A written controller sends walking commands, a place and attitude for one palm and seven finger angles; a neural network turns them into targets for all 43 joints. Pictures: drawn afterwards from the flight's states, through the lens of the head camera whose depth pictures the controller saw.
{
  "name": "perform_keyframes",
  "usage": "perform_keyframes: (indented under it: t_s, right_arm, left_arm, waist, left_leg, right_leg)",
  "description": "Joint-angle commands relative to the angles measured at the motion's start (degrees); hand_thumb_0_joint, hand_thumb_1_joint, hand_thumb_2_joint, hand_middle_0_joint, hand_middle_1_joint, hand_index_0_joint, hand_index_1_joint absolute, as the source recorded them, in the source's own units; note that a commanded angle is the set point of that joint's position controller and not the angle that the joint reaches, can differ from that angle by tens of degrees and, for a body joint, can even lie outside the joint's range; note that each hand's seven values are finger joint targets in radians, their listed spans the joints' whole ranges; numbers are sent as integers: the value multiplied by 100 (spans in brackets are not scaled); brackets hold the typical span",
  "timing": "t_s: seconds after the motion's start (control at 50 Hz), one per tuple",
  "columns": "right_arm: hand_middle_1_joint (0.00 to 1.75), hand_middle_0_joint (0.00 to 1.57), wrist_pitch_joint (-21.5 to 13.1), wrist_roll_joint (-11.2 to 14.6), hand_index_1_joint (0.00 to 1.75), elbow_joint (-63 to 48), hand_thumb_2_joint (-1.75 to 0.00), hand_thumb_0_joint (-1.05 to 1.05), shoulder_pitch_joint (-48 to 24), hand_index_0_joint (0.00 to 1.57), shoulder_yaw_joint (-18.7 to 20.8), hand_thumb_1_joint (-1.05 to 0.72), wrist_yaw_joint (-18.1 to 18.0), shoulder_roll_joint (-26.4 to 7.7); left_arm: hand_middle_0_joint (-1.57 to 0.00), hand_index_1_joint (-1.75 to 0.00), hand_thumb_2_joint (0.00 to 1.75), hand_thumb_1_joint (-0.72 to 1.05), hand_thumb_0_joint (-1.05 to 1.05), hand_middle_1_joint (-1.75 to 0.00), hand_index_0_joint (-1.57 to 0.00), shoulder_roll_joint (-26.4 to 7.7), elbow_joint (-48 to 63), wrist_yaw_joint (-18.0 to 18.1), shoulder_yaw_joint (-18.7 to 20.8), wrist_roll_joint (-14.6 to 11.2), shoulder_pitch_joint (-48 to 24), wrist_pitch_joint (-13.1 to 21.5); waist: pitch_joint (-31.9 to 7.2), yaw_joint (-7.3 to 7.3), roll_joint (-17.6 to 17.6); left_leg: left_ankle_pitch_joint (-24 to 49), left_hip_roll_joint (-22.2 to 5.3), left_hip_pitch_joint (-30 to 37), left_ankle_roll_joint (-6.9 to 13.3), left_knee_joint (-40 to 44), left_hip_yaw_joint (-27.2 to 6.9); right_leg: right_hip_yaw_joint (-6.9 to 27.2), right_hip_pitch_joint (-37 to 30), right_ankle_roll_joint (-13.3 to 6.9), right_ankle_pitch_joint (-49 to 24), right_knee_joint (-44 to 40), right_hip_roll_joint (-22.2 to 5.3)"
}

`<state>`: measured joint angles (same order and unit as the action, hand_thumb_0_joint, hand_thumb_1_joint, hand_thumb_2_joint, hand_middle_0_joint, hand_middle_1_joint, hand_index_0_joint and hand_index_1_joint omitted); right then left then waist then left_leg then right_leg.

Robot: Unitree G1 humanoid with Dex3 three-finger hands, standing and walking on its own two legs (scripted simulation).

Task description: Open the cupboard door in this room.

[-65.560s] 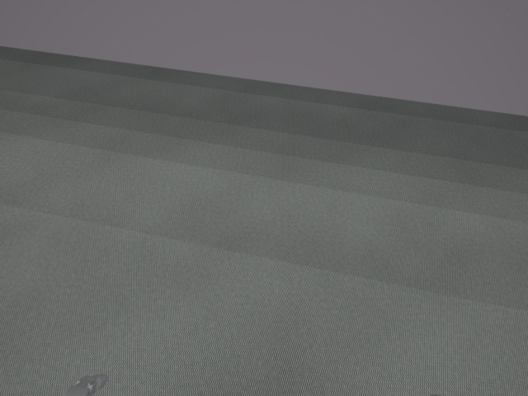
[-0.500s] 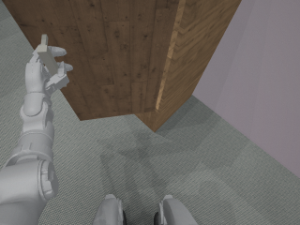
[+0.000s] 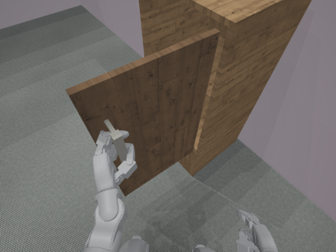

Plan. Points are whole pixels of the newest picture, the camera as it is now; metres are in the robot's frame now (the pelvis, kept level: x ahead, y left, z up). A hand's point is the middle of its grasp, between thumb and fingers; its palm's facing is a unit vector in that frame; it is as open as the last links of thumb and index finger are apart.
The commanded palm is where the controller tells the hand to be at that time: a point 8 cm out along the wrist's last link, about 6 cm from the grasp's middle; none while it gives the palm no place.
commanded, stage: pull the door open along its arc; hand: left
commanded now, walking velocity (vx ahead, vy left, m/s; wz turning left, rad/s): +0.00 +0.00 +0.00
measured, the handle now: (117, 144) +0.36 +0.14 +0.04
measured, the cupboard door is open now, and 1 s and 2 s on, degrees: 87 98 100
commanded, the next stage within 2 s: open thumb and fingers to let go in 0.32 s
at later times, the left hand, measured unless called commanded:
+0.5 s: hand (158, 178) +0.28 +0.04 +0.04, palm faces +0.41 -0.91 -0.05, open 5.9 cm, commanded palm +0.23 +0.09 +0.04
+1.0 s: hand (153, 178) +0.28 +0.05 +0.04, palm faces +0.40 -0.92 -0.03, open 13.1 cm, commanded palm +0.24 +0.10 +0.04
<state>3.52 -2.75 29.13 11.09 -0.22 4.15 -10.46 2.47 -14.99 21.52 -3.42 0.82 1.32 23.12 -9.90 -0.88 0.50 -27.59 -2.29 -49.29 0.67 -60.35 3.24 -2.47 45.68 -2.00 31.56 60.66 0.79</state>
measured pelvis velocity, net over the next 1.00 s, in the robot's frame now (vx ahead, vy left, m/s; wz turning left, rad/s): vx -0.01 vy -0.04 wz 0.06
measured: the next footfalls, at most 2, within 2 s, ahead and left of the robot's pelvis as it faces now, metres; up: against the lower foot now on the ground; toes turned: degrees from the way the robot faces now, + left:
none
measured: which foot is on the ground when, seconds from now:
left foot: down 0.00-1.00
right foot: down 0.00-1.00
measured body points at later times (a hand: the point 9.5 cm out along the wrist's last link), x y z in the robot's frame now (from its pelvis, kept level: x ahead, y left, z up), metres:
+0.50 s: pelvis +0.00 -0.05 +0.00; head +0.06 -0.07 +0.45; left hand +0.25 +0.09 +0.04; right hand +0.17 -0.27 -0.12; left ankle +0.01 +0.11 -0.66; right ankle -0.02 -0.10 -0.67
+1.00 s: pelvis -0.01 -0.04 -0.01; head +0.04 -0.06 +0.44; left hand +0.25 +0.10 +0.04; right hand +0.17 -0.25 -0.12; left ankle +0.01 +0.12 -0.67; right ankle -0.02 -0.10 -0.67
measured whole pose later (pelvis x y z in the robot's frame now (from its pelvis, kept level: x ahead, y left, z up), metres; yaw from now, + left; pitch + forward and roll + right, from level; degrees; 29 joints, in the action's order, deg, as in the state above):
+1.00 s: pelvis -0.01 -0.04 -0.01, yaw +3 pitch +15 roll +1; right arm -1.8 -4.2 33.9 10.6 0.4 0.3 -10.7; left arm 6.0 -12.7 31.8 -11.1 5.4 5.9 20.2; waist -9.8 -0.5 1.7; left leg -25.7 -0.5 -49.9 -2.7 -60.3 -2.2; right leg -5.9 46.0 -5.1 32.3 62.9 0.5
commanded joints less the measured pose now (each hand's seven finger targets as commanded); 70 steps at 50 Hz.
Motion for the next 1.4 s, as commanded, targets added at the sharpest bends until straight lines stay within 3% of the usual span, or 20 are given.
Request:
perform_keyframes:
  t_s: [0.0, 0.1, 0.12, 0.24, 0.34, 0.38, 0.4, 0.46, 0.56, 0.64, 0.8, 0.84, 0.98, 1.06, 1.12, 1.2, 1.32, 1.34, 1.36, 1.38]
  right_arm:
    - [30, 20, -175, -56, 30, -599, -90, 0, -82, 20, 227, -90, -164, -580]
    - [30, 20, -262, -141, 30, -562, -90, 0, -135, 20, 181, -90, -257, -482]
    - [30, 20, -281, -158, 30, -556, -90, 0, -78, 20, 178, -90, -272, -474]
    - [30, 20, -491, -143, 30, -666, -90, 0, -194, 20, 151, -90, -291, -425]
    - [30, 20, -722, -161, 30, -596, -90, 0, -270, 20, 123, -90, -299, -399]
    - [30, 20, -780, -174, 30, -502, -90, 0, -262, 20, 145, -90, -325, -426]
    - [30, 20, -790, -177, 30, -412, -90, 0, -275, 20, 152, -90, -358, -442]
    - [30, 20, -827, -177, 30, -365, -90, 0, -333, 20, 167, -90, -404, -413]
    - [30, 20, -814, -157, 30, -382, -90, 0, -224, 20, 236, -90, -409, -433]
    - [30, 20, -777, -131, 30, -353, -90, 0, -251, 20, 232, -90, -420, -464]
    - [30, 20, -810, -140, 30, -352, -90, 0, -337, 20, 235, -90, -425, -457]
    - [30, 20, -802, -137, 30, -371, -90, 0, -354, 20, 233, -90, -424, -457]
    - [30, 20, -777, -132, 30, -354, -90, 0, -419, 20, 209, -90, -457, -454]
    - [30, 20, -783, -140, 30, -399, -90, 0, -403, 20, 204, -90, -414, -465]
    - [30, 20, -783, -151, 30, -414, -90, 0, -340, 20, 218, -90, -396, -489]
    - [30, 20, -764, -144, 30, -433, -90, 0, -393, 20, 209, -90, -352, -484]
    - [30, 20, -769, -139, 30, -475, -90, 0, -503, 20, 171, -90, -290, -486]
    - [30, 20, -716, -60, 30, -412, -90, 0, -27, 20, 200, -90, -235, -758]
    - [30, 20, -696, -37, 30, -544, -90, 0, -4, 20, 266, -90, -249, -681]
    - [30, 20, -672, -19, 30, -615, -90, 0, -26, 20, 268, -90, -273, -700]
  left_arm:
    - [-40, -135, 90, 90, 0, -135, -40, -344, 1118, 986, 618, 103, -220, 242]
    - [-40, -135, 90, 90, 0, -135, -40, 17, 1305, 1134, 73, 459, 11, 14]
    - [-40, -135, 90, 90, 0, -135, -40, 101, 1230, 1094, -57, 534, 165, -30]
    - [-40, -135, 90, 90, 0, -135, -40, 657, 1709, 880, -764, 444, 829, -133]
    - [-40, -135, 90, 90, 0, -135, -40, 980, 1743, 921, -1184, 620, 801, -134]
    - [-40, -135, 90, 90, 0, -135, -40, 816, 1752, 1025, -1025, 626, 375, -92]
    - [-40, -135, 90, 90, 0, -135, -40, 631, 1719, 1093, -868, 622, -211, -51]
    - [-38, -133, 81, 69, 0, -133, -38, 543, 1492, 1119, -680, 546, -106, -8]
    - [-36, -129, 66, 34, 0, -129, -36, 458, 1691, 1015, -629, 481, 30, 18]
    - [-34, -126, 54, 6, 0, -126, -34, 471, 1645, 927, -672, 416, -153, -1]
    - [-30, -120, 30, -50, 0, -120, -30, 480, 1503, 974, -627, 461, -305, 157]
    - [-30, -120, 30, -50, 0, -120, -30, 466, 1492, 993, -616, 462, -276, 130]
    - [-24, -85, 30, -50, 0, -85, -24, 492, 1354, 1164, -601, 469, -794, 28]
    - [-21, -65, 30, -50, 0, -65, -21, 804, 1180, 1238, -833, 558, -753, -69]
    - [-18, -50, 30, -50, 0, -50, -18, 866, 1139, 1287, -863, 604, -751, -129]
    - [-15, -30, 30, -50, 0, -30, -15, 956, 1225, 1344, -937, 610, -803, -220]
    - [-15, -30, 30, -50, 0, -30, -15, 1127, 1221, 1410, -1023, 613, -694, -399]
    - [-15, -30, 30, -50, 0, -30, -15, 482, 1545, 195, -2382, 1215, -777, -101]
    - [-15, -30, 30, -50, 0, -30, -15, 110, 1817, -472, -1932, 984, -860, 198]
    - [-15, -30, 30, -50, 0, -30, -15, -118, 1908, -894, -1850, 879, -778, 383]
  waist:
    - [-1341, 284, -266]
    - [-1412, 179, -206]
    - [-1378, 130, -389]
    - [-1279, 22, -681]
    - [-1018, -89, -679]
    - [-1088, -115, -624]
    - [-1022, -204, -605]
    - [-1146, -105, -809]
    - [-1655, 2, -752]
    - [-1373, -108, -848]
    - [-1299, -83, -827]
    - [-1339, -71, -760]
    - [-1302, -82, -649]
    - [-1333, -62, -466]
    - [-1432, -20, -542]
    - [-1451, 3, -363]
    - [-1256, 84, -238]
    - [-919, -610, -433]
    - [-1307, -363, -306]
    - [-1535, -245, -153]
  left_leg:
    - [1763, 261, 1067, -43, 590, -307]
    - [1800, 285, 1150, -27, 553, -299]
    - [1800, 271, 1123, -20, 549, -317]
    - [1667, 295, 1025, -44, 556, -373]
    - [1354, 324, 769, -57, 421, -479]
    - [1248, 333, 679, -69, 317, -497]
    - [1162, 332, 607, -66, 235, -496]
    - [1011, 369, 339, -85, 166, -521]
    - [1238, 381, 355, -90, 183, -495]
    - [1187, 361, 334, -76, 178, -519]
    - [1019, 361, 361, -53, 166, -564]
    - [1033, 357, 383, -51, 175, -546]
    - [891, 359, 528, -27, 226, -499]
    - [1020, 340, 802, -5, 341, -474]
    - [1204, 315, 934, -4, 404, -491]
    - [1313, 291, 1072, -15, 451, -478]
    - [1313, 259, 1087, -47, 525, -547]
    - [1329, 263, 1136, 77, 355, -556]
    - [1447, 276, 1162, 97, 302, -559]
    - [1544, 302, 1223, 110, 284, -538]
  right_leg:
    - [65, -1058, 63, -2476, -813, 44]
    - [169, -1207, 92, -2840, -952, -51]
    - [209, -1246, 119, -2963, -1002, -65]
    - [424, -1618, 303, -3803, -1192, -290]
    - [613, -1377, 332, -3475, -1274, -412]
    - [696, -1264, 330, -3262, -1262, -451]
    - [751, -1120, 348, -3101, -1283, -484]
    - [996, -1318, 392, -2967, -1378, -591]
    - [1097, -1800, 427, -3698, -1270, -655]
    - [1110, -1681, 456, -3682, -1324, -663]
    - [981, -1308, 391, -2862, -1287, -579]
    - [938, -1294, 372, -2816, -1272, -562]
    - [752, -1002, 281, -2031, -1311, -448]
    - [372, -761, 173, -1935, -1139, -276]
    - [175, -755, 106, -1972, -1026, -169]
    - [45, -678, 44, -1901, -949, -94]
    - [-117, -509, -39, -1592, -847, 2]
    - [114, -143, 19, -1995, -836, -87]
    - [121, -364, -23, -2213, -736, -116]
    - [198, -548, -36, -2440, -672, -127]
